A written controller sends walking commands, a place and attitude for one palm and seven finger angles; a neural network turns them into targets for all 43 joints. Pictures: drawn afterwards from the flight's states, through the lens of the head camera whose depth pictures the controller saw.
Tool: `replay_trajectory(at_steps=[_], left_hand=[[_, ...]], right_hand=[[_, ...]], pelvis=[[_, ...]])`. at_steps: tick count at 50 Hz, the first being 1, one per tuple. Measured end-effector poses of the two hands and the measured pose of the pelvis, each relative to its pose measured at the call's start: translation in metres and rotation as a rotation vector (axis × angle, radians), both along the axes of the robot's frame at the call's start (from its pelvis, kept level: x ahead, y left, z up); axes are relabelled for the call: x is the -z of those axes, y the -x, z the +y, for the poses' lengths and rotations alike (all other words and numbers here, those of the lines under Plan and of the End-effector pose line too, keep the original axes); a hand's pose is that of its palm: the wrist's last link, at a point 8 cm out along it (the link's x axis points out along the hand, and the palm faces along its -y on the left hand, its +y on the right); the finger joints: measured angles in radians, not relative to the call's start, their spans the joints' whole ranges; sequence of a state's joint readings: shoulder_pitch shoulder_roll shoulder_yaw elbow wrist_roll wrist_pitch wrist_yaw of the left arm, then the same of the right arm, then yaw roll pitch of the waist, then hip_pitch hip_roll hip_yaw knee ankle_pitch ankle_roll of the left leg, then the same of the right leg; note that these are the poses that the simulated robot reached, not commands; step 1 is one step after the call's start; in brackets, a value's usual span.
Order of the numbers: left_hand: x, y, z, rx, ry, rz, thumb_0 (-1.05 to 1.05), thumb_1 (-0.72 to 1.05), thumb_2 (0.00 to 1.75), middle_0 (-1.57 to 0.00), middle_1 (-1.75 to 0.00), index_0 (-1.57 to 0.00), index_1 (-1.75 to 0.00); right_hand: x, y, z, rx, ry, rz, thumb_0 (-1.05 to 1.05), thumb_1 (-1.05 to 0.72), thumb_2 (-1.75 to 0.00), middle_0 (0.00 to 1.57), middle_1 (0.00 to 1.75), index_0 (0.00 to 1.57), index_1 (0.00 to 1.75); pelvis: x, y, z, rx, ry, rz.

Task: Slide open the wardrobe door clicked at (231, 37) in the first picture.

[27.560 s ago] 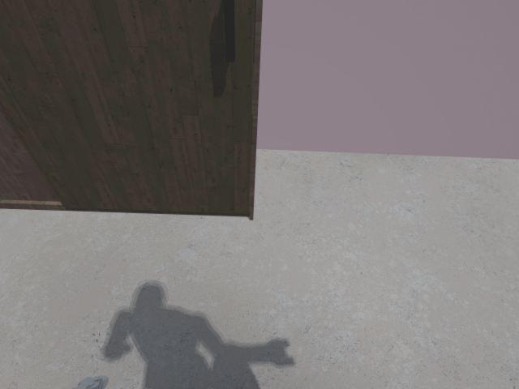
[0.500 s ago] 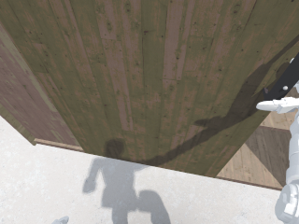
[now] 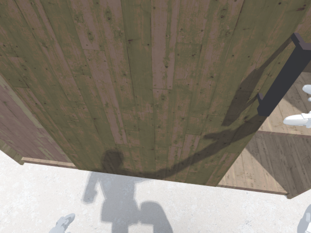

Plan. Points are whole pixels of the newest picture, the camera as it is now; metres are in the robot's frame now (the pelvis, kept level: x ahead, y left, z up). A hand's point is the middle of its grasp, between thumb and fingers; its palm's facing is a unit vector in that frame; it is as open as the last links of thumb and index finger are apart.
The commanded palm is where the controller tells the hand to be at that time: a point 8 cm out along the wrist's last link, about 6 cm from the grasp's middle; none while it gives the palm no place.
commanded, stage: slip the hand off the handle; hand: right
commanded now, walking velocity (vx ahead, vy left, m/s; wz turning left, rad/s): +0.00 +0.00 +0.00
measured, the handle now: (278, 78) +0.45 -0.27 +0.17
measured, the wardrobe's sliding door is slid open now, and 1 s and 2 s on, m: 0.44 0.44 0.44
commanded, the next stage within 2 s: draw the hand back to the body in 0.82 s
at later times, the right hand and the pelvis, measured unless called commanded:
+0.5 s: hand out of the picture +0.33 -0.34 +0.15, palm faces +0.42 +0.90 -0.13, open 14.7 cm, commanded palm +0.29 -0.37 +0.17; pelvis -0.02 +0.01 +0.00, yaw +1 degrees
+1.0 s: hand out of the picture +0.25 -0.34 +0.16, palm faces +0.43 +0.90 -0.07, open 14.7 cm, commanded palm +0.22 -0.36 +0.17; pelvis -0.03 +0.02 +0.00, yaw -1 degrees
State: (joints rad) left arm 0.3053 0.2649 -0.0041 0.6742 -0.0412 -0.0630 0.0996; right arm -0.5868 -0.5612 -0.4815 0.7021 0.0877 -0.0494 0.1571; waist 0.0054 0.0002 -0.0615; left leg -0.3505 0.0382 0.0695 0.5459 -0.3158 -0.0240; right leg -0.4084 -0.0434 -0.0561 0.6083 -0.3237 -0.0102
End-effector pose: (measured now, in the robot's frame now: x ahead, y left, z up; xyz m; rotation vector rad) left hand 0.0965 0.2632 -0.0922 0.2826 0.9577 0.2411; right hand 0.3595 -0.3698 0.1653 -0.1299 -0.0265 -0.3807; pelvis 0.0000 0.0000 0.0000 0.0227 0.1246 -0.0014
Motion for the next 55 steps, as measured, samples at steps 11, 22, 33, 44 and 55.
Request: replay_trajectory(at_steps=[11, 22, 33, 44, 55], left_hand=[[0.003, 0.028, 0.000, -0.038, 0.007, 0.027, 0.01, 0.90, 0.90, -0.20, -0.30, -0.20, -0.30], [0.000, 0.025, 0.002, -0.027, 0.016, -0.034, 0.02, 0.90, 0.90, -0.20, -0.30, -0.20, -0.30], [-0.012, -0.013, -0.003, 0.049, 0.015, -0.176, 0.02, 0.90, 0.90, -0.20, -0.30, -0.20, -0.30], [-0.020, -0.038, -0.012, 0.088, 0.060, -0.277, 0.02, 0.90, 0.90, -0.20, -0.30, -0.20, -0.30], [-0.024, -0.041, -0.005, 0.099, 0.025, -0.296, 0.02, 0.90, 0.90, -0.20, -0.30, -0.20, -0.30]], right_hand=[[-0.008, 0.012, -0.013, 0.019, 0.038, -0.034, -0.02, 0.55, -0.20, 0.25, 1.15, 0.25, 1.15], [0.005, 0.059, -0.009, 0.025, 0.003, -0.007, -0.02, 0.55, -0.20, 0.25, 1.15, 0.25, 1.15], [-0.004, 0.098, -0.006, 0.027, 0.028, -0.059, -0.02, 0.55, -0.20, 0.25, 1.15, 0.25, 1.15], [-0.004, 0.137, 0.005, 0.037, 0.028, -0.051, -0.02, 0.55, -0.20, 0.26, 1.15, 0.25, 1.15], [0.001, 0.143, 0.004, -0.141, -0.102, -0.025, -0.02, 0.55, -0.20, 0.25, 1.15, 0.25, 1.15]], pelvis=[[0.001, 0.006, 0.001, -0.018, -0.001, 0.003], [0.000, 0.016, 0.003, -0.016, 0.004, -0.034], [0.000, 0.026, 0.011, 0.005, 0.004, -0.067], [-0.002, 0.025, 0.016, 0.004, 0.013, -0.093], [-0.003, 0.026, 0.020, 0.028, 0.005, -0.131]])
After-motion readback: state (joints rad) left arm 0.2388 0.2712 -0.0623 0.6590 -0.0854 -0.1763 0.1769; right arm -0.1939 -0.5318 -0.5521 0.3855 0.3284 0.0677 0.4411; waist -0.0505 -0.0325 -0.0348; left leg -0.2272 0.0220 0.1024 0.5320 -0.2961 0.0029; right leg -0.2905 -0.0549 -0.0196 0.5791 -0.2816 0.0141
